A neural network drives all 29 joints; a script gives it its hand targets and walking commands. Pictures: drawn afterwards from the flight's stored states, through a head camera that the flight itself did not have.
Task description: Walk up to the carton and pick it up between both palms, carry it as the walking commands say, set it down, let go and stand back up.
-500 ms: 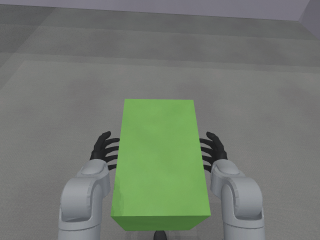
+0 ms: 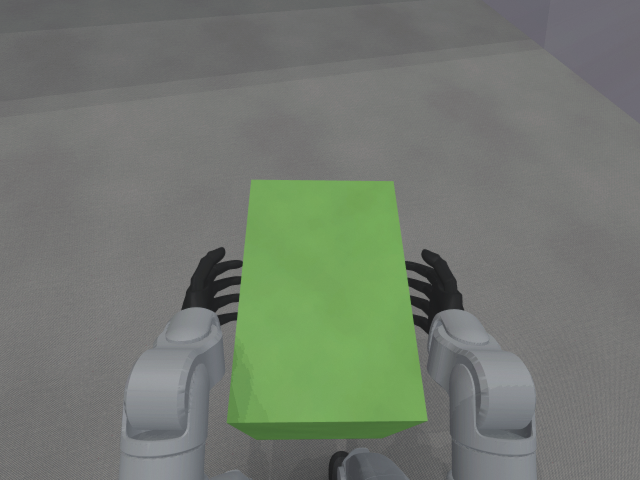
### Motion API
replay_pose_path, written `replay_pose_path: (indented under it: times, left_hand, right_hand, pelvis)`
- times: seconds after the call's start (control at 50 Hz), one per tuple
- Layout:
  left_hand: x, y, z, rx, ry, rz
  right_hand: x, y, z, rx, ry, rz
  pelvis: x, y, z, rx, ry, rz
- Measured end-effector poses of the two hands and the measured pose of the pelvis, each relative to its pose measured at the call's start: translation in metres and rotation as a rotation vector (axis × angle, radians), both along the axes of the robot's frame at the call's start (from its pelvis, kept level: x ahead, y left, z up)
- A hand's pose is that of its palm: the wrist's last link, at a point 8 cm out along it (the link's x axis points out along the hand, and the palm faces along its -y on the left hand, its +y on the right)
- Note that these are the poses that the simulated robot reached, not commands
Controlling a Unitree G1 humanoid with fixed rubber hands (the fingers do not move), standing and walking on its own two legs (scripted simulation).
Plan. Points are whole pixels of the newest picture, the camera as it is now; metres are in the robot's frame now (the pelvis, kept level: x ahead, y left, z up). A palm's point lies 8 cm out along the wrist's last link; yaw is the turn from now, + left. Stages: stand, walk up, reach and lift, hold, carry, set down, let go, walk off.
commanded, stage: carry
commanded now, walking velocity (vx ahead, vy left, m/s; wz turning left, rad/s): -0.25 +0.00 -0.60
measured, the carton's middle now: (321, 318) +0.31 -0.02 +0.00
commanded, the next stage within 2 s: none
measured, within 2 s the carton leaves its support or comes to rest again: neither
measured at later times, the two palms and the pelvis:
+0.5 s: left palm (300, 467) +0.13 +0.02 +0.09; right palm out of the picture +0.03 -0.22 +0.08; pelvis -0.16 +0.00 +0.01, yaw -20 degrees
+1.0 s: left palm out of the picture +0.08 +0.02 +0.14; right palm out of the picture -0.03 -0.22 +0.14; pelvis -0.21 +0.01 +0.03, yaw -27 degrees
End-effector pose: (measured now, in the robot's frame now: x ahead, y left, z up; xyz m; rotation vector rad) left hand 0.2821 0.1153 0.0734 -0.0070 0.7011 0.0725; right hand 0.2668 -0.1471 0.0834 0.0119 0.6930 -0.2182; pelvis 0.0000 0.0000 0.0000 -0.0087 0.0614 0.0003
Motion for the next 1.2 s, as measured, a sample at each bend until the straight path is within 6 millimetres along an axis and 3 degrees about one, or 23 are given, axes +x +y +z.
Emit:
replay_pose_path:
  times: [0.14,0.22,0.28,0.36,0.48,0.56,0.62,0.74,0.86,0.96,1.06,1.14,1.2]
  left_hand:
    - [-0.045,0.007,0.019,-0.026,-0.04,-0.024]
    - [-0.065,0.002,0.032,-0.021,-0.054,-0.043]
    - [-0.077,-0.013,0.038,-0.012,-0.071,-0.077]
    - [-0.098,-0.047,0.034,0.013,-0.071,-0.15]
    - [-0.141,-0.094,0.018,0.065,0.022,-0.325]
    - [-0.164,-0.108,0.021,0.054,-0.01,-0.392]
    - [-0.179,-0.106,0.026,0.039,-0.04,-0.412]
    - [-0.204,-0.075,0.033,0.002,-0.029,-0.38]
    - [-0.212,-0.059,0.061,0.011,-0.034,-0.332]
    - [-0.203,-0.081,0.067,0.003,-0.054,-0.341]
    - [-0.194,-0.124,0.047,0.008,-0.046,-0.397]
    - [-0.183,-0.143,0.031,0.033,0.024,-0.436]
    - [-0.164,-0.152,0.027,0.033,0.025,-0.447]
  right_hand:
    - [-0.051,0.008,0.026,-0.04,-0.037,-0.015]
    - [-0.078,0.003,0.034,-0.036,-0.049,-0.035]
    - [-0.101,-0.01,0.034,-0.026,-0.066,-0.074]
    - [-0.143,-0.04,0.02,0.0,-0.065,-0.149]
    - [-0.226,-0.075,0.001,0.045,0.029,-0.315]
    - [-0.264,-0.082,0.007,0.044,-0.007,-0.389]
    - [-0.281,-0.078,0.016,0.029,-0.038,-0.411]
    - [-0.297,-0.052,0.036,-0.021,-0.025,-0.371]
    - [-0.295,-0.04,0.059,-0.016,-0.029,-0.319]
    - [-0.292,-0.06,0.059,-0.025,-0.048,-0.334]
    - [-0.296,-0.096,0.039,-0.017,-0.043,-0.392]
    - [-0.292,-0.111,0.025,0.004,0.029,-0.425]
    - [-0.275,-0.12,0.021,0.011,0.028,-0.439]
  pelvis:
    - [-0.038,0.012,0.011,-0.031,-0.023,-0.104]
    - [-0.059,0.012,0.015,-0.049,-0.03,-0.155]
    - [-0.079,0.009,0.011,-0.047,-0.028,-0.199]
    - [-0.109,0.0,0.0,-0.018,-0.018,-0.264]
    - [-0.155,0.002,0.009,0.026,-0.025,-0.338]
    - [-0.181,0.01,0.01,0.037,-0.025,-0.385]
    - [-0.195,0.016,0.01,0.038,-0.012,-0.403]
    - [-0.213,0.03,0.019,0.011,-0.009,-0.423]
    - [-0.217,0.03,0.04,-0.064,0.001,-0.439]
    - [-0.214,0.016,0.036,-0.041,0.013,-0.455]
    - [-0.206,-0.009,0.018,-0.008,0.024,-0.466]
    - [-0.188,-0.021,0.021,0.0,0.019,-0.47]
    - [-0.167,-0.028,0.022,0.001,0.016,-0.477]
